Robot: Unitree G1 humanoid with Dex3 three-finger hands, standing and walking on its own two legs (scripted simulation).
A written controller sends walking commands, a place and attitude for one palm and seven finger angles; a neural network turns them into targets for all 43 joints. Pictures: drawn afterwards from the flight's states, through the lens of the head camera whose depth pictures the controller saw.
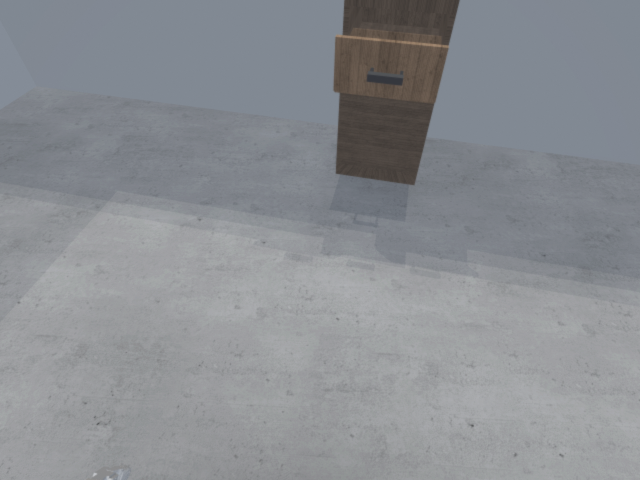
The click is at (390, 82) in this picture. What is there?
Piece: drawer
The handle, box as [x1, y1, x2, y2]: [367, 68, 403, 85]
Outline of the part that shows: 368,71 367,81 401,85 403,71 400,71 399,74 373,72 373,68 371,68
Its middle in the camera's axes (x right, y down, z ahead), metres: +0.21 -0.53 +1.25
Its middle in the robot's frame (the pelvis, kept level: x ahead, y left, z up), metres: +1.30 -0.14 -0.09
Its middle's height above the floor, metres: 0.69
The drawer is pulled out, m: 0.29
